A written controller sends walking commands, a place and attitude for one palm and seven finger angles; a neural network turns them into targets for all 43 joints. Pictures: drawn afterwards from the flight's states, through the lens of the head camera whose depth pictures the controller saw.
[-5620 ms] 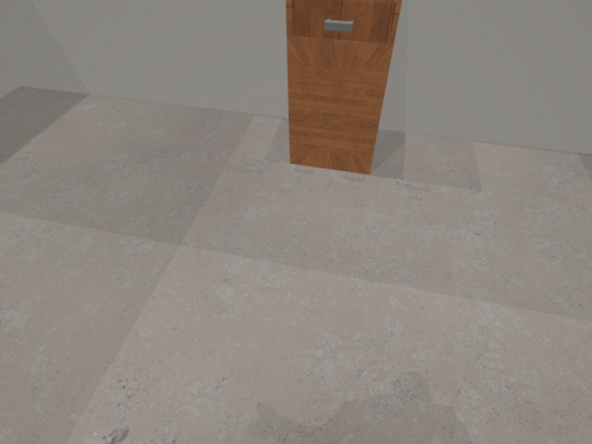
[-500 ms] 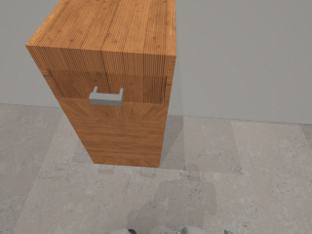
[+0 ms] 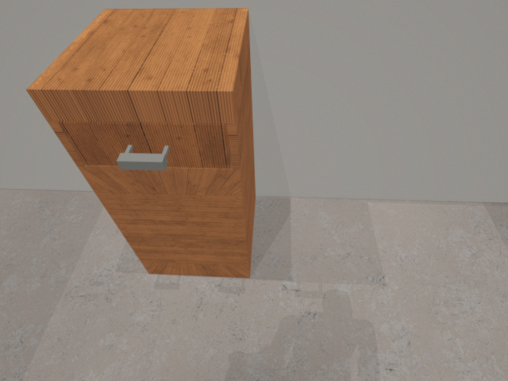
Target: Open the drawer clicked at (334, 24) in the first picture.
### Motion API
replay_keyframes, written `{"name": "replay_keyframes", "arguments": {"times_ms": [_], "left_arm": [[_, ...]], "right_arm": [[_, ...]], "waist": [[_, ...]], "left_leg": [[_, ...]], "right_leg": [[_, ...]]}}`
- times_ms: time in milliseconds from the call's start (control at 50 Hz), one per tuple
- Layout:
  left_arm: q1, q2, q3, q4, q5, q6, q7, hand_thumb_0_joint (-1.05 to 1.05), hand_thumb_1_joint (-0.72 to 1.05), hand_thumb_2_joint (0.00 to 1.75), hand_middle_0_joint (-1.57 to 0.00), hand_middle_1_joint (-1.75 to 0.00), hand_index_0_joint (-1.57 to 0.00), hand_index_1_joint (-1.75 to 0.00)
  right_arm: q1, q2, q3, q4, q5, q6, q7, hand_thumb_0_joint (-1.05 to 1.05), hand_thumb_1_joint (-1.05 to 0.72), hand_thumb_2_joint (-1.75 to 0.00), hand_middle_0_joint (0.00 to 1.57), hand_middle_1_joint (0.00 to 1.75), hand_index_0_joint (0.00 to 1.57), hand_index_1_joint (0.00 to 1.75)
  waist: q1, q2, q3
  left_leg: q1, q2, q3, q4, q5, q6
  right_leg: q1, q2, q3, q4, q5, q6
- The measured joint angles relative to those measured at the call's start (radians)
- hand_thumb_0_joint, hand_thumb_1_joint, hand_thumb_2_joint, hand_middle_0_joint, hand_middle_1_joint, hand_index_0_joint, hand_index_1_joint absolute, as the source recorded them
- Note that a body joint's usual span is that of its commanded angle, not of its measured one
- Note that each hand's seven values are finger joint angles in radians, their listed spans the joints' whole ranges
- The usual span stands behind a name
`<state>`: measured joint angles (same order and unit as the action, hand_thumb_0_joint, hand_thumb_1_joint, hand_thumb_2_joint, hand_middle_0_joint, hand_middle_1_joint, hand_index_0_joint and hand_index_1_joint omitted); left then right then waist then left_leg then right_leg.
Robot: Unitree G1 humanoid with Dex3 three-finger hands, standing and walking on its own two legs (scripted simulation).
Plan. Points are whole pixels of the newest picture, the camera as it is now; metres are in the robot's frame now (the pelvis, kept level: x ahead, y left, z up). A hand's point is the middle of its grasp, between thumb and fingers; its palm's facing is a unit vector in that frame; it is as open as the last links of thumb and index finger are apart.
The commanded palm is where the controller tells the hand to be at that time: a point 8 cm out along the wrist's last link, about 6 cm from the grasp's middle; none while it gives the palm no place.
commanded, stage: come to a stop and stand still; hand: left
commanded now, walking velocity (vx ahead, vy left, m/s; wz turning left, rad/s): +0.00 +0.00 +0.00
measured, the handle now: (145, 155) +0.59 +0.30 -0.03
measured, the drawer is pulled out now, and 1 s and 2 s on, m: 0.00 0.00 0.00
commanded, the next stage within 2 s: look again from close up in 0.34 s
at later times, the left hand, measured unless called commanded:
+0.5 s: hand out of the picture -0.04 +0.17 -0.18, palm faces +0.05 -0.99 -0.16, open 7.3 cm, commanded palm none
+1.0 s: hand out of the picture +0.01 +0.23 -0.17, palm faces +0.02 -0.98 -0.22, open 7.3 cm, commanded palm none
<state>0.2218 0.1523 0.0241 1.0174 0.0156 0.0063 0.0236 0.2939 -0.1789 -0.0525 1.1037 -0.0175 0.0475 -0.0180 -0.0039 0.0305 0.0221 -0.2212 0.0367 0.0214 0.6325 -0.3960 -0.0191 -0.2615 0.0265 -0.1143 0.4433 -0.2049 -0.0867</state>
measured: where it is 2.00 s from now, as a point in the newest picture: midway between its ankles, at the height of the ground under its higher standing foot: outside the picture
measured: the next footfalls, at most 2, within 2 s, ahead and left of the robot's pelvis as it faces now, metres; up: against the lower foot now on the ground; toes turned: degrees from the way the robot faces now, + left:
left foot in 0.04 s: -0.03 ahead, +0.14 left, +0.00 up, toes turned +2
right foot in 1.82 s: +0.19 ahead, -0.03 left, +0.00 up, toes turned -4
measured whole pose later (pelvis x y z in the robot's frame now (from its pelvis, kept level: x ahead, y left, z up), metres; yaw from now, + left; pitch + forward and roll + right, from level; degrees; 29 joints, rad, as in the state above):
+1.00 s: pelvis +0.00 +0.06 +0.00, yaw -1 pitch -1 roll +1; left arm 0.28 0.14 0.00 1.11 0.00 -0.01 0.03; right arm 0.35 -0.12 0.03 1.10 -0.02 -0.04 -0.04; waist 0.00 0.03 0.02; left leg -0.07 -0.06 0.08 0.42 -0.33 0.06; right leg -0.26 -0.05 -0.06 0.51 -0.23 0.01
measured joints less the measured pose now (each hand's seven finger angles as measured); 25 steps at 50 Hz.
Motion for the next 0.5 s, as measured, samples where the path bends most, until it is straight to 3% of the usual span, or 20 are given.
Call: {"name": "replay_keyframes", "arguments": {"times_ms": [40,80,180,440,500], "left_arm": [[-0.001,-0.005,-0.003,0.017,-0.008,-0.004,0.000,0.00,0.93,0.90,-0.20,-0.30,-0.21,-0.30],[-0.008,0.002,0.002,0.042,-0.016,-0.002,0.006,0.00,0.93,0.90,-0.20,-0.30,-0.21,-0.30],[0.017,0.009,-0.001,0.088,-0.017,0.005,0.003,0.00,0.93,0.90,-0.20,-0.30,-0.20,-0.30],[0.082,-0.030,-0.013,0.133,-0.013,0.006,-0.001,0.00,0.91,0.90,-0.20,-0.30,-0.20,-0.30],[0.092,-0.045,-0.024,0.115,-0.007,-0.019,0.015,0.00,0.91,0.90,-0.20,-0.30,-0.20,-0.30]], "right_arm": [[0.009,0.007,0.010,0.012,0.002,-0.015,-0.006,0.00,-0.91,-0.90,0.19,0.30,0.20,0.30],[0.005,0.027,0.021,0.033,0.000,-0.025,-0.013,0.00,-0.91,-0.90,0.19,0.30,0.20,0.30],[0.005,0.054,0.039,0.044,-0.003,-0.032,-0.016,0.00,-0.91,-0.90,0.19,0.30,0.20,0.30],[0.038,0.069,0.048,0.038,-0.005,-0.039,-0.019,0.00,-0.91,-0.90,0.19,0.30,0.20,0.30],[0.047,0.052,0.044,0.007,-0.003,-0.041,-0.011,0.00,-0.91,-0.90,0.19,0.30,0.20,0.30]], "waist": [[0.000,0.012,0.000],[0.004,-0.007,0.009],[0.021,-0.028,0.007],[0.019,-0.029,-0.006],[0.013,-0.006,0.006]], "left_leg": [[0.070,0.008,-0.012,-0.149,0.074,0.010],[0.091,0.008,-0.018,-0.191,0.064,-0.001],[0.119,0.013,-0.009,-0.219,0.092,-0.016],[0.123,0.001,0.007,-0.242,0.107,0.003],[0.077,0.007,0.012,-0.163,0.069,0.009]], "right_leg": [[-0.008,0.018,-0.023,0.005,0.000,-0.001],[-0.002,0.016,-0.032,0.001,0.003,0.000],[0.038,0.025,-0.023,-0.059,0.040,0.005],[0.047,0.018,-0.006,-0.102,0.073,0.018],[0.020,0.021,-0.003,-0.067,0.065,0.027]]}}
